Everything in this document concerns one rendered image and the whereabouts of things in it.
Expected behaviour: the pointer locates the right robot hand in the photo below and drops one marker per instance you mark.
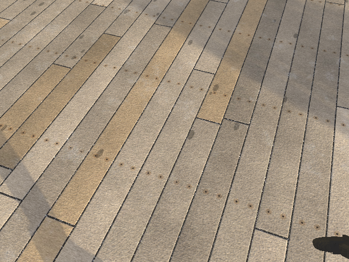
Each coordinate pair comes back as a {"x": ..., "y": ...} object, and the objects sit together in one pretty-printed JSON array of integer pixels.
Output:
[{"x": 337, "y": 245}]

